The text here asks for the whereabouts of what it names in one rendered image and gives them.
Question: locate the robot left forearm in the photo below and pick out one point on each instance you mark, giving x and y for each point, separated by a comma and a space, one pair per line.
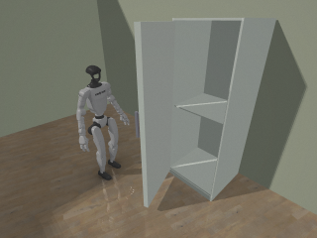
117, 107

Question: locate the robot right upper arm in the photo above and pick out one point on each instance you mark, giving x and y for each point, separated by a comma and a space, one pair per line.
83, 94

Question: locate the robot right hand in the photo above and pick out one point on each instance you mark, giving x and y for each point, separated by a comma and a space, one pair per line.
83, 141

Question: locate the robot head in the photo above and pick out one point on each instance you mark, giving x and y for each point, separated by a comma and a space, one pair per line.
92, 70

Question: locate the fridge door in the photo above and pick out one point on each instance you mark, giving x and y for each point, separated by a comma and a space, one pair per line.
154, 47

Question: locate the robot left hand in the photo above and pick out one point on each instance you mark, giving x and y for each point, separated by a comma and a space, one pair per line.
124, 118

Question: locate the robot left upper arm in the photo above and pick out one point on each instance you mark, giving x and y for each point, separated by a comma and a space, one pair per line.
110, 97

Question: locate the robot right forearm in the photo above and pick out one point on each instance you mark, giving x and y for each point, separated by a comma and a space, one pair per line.
81, 123

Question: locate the robot right thigh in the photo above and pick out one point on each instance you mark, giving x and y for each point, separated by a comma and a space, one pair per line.
98, 139

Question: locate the handle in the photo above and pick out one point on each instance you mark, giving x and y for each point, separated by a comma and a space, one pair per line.
137, 124

